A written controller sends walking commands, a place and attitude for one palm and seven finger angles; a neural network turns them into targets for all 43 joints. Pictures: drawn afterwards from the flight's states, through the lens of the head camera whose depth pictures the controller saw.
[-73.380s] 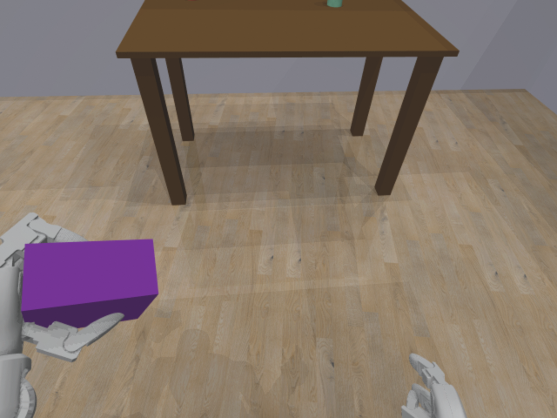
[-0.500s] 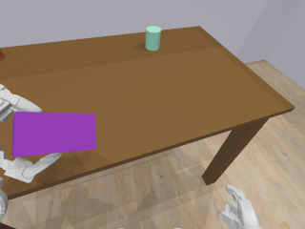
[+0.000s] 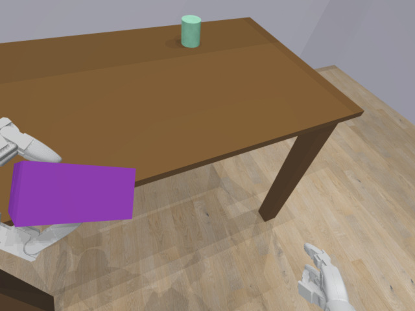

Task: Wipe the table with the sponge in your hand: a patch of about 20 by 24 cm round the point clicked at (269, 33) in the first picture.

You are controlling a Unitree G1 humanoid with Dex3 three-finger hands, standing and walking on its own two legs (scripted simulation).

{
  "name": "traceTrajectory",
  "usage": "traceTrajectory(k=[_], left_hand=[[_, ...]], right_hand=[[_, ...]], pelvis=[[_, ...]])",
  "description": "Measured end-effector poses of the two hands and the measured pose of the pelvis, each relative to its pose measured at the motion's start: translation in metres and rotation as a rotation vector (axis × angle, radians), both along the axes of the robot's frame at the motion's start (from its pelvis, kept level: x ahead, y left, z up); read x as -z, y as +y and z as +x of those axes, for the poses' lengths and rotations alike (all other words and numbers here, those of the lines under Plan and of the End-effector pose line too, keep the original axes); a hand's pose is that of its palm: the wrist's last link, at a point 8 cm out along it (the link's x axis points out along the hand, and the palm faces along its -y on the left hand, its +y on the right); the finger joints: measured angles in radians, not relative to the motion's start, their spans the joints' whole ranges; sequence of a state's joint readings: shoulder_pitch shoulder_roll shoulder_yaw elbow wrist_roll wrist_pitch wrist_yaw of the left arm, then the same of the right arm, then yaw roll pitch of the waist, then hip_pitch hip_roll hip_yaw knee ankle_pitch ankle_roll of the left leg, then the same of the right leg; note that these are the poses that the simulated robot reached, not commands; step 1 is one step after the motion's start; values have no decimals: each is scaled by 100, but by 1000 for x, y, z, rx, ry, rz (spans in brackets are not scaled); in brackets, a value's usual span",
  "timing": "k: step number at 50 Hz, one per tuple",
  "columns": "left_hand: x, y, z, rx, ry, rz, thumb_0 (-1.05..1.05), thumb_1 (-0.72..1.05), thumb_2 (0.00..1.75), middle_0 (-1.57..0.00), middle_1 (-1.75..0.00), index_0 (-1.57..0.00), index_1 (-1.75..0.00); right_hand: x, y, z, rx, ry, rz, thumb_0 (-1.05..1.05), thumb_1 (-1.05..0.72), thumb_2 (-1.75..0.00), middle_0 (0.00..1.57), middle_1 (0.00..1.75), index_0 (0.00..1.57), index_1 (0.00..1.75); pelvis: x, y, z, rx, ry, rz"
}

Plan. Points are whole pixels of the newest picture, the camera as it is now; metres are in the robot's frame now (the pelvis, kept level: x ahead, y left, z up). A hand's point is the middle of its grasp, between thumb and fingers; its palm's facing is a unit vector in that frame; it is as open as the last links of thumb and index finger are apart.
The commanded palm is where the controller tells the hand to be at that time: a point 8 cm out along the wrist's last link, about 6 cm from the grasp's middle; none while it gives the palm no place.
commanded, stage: stop stepping back and stand still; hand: left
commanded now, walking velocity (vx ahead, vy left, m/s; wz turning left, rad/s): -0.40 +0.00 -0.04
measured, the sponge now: (86, 190) +0.24 +0.17 +0.18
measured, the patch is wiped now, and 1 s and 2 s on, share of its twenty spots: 1.00 1.00 1.00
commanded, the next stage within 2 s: stand and wait in 1.98 s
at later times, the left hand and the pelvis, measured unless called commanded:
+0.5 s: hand out of the picture +0.06 +0.23 +0.22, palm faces +0.42 -0.85 -0.32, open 10.2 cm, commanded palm +0.01 +0.26 +0.24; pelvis -0.17 -0.01 -0.02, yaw -4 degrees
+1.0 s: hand out of the picture -0.03 +0.20 +0.23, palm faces +0.41 -0.85 -0.34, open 10.2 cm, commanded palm -0.08 +0.24 +0.24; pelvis -0.26 -0.03 -0.01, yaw -4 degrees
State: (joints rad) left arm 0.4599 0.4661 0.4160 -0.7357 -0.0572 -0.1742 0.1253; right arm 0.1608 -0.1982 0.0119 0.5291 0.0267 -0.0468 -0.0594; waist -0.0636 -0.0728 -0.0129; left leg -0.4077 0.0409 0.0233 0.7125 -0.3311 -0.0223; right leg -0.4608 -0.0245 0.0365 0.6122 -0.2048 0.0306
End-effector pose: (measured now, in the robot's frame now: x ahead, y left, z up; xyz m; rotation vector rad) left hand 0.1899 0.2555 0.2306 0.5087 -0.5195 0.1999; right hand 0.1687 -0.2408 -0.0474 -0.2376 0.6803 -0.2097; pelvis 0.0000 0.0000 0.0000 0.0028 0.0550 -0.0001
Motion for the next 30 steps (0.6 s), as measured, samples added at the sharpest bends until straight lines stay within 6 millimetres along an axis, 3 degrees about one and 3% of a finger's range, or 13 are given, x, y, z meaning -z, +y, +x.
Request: traceTrajectory(k=[7,16,24,30], left_hand=[[4,29,-53,-132,-4,-22,-1,-56,106,-71,-135,-77,-133],[6,2,-128,-112,-56,-63,-1,-56,106,-71,-135,-76,-133],[6,12,-166,-70,-117,-65,-1,-56,106,-71,-135,-77,-133],[-1,7,-188,-110,-76,-104,-1,-56,106,-71,-135,-77,-133]], right_hand=[[4,-2,-60,10,-15,7,1,-90,-90,20,30,20,30],[37,-9,-141,-33,31,49,1,-90,-90,20,30,21,30],[34,-11,-205,53,-11,27,1,-90,-90,20,30,21,30],[30,-4,-258,55,15,109,1,-90,-90,20,30,20,30]], pelvis=[[1,1,-54,27,-45,0],[17,-10,-114,5,-120,-40],[27,-5,-167,62,-77,-17],[5,-17,-192,54,-74,-17]])
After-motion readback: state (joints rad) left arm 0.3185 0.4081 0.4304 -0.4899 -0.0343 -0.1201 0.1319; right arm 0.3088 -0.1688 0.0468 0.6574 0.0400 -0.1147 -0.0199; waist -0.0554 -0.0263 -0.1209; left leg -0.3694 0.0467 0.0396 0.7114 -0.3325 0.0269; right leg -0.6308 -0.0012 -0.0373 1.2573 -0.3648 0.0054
